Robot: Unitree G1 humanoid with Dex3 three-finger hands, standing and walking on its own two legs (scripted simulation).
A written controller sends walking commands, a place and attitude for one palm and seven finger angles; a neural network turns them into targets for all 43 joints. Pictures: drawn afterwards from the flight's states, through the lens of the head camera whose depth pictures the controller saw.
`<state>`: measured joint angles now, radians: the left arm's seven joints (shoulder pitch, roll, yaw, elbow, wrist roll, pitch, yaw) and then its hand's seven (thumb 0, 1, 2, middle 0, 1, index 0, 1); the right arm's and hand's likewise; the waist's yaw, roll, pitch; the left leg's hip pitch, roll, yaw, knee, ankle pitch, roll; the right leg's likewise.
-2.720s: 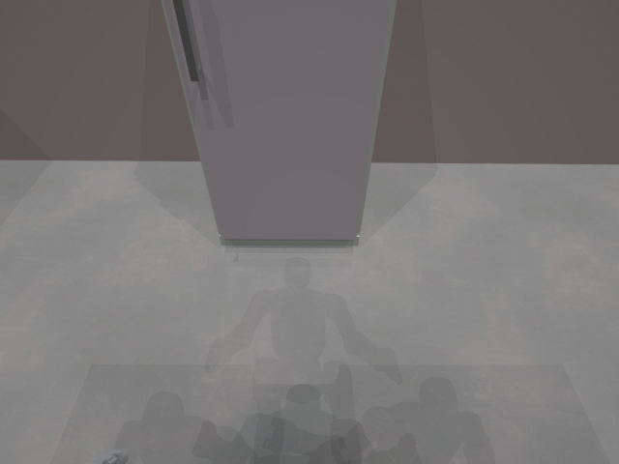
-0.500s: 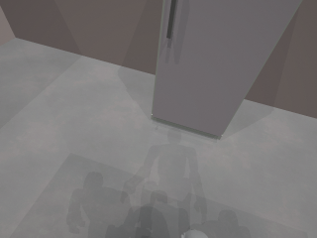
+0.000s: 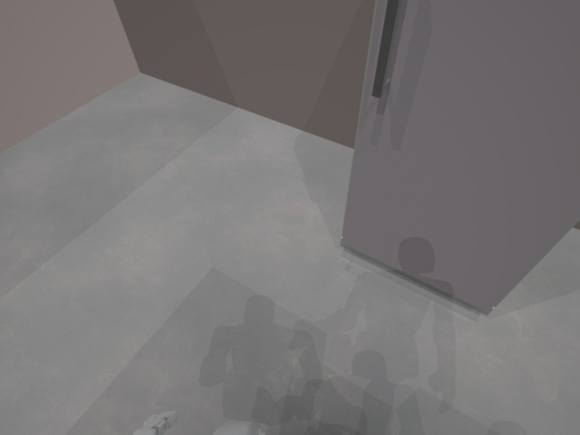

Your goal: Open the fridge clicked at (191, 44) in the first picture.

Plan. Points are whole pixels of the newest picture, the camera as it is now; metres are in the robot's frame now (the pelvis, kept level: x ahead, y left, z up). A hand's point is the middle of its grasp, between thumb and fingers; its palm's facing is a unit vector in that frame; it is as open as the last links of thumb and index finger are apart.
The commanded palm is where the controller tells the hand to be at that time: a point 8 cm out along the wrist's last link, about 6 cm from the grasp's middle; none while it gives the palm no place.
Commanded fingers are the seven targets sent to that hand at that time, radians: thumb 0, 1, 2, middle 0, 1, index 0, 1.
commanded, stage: walk to a spot facing it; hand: left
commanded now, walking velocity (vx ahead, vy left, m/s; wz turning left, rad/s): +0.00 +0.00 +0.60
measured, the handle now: (395, 19) +0.83 -0.20 +0.18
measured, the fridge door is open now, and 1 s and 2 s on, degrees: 0 0 0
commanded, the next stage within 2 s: turn to face it in 0.12 s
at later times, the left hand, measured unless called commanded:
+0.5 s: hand out of the picture +0.05 +0.22 -0.18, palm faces +0.17 -0.97 -0.17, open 7.4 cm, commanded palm none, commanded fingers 0.00 0.90 0.90 -0.20 -0.30 -0.20 -0.30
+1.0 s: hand (192, 402) +0.20 +0.17 -0.14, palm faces -0.20 -0.93 -0.31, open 7.4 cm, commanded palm none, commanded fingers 0.00 0.90 0.90 -0.20 -0.30 -0.20 -0.30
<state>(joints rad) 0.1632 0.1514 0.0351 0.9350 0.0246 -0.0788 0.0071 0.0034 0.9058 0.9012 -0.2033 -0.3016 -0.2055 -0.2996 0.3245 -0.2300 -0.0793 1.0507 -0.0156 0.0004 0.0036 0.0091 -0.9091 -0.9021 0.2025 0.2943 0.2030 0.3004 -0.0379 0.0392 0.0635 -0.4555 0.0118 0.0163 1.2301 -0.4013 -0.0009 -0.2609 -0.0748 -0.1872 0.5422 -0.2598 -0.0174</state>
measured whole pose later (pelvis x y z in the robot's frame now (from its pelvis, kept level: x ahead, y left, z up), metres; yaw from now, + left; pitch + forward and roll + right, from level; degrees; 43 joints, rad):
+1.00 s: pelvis +0.08 -0.01 +0.00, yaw -15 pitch +0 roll +1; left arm 0.23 0.19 0.07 0.92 0.02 0.03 0.01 0.00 0.91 0.90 -0.20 -0.30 -0.20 -0.30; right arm 0.20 -0.27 -0.09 0.97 -0.02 0.07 -0.01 0.01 -0.91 -0.90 0.20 0.29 0.20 0.30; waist -0.01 0.06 0.06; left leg -0.51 0.11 0.10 1.08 -0.40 -0.08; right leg -0.28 0.00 -0.04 0.56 -0.28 -0.04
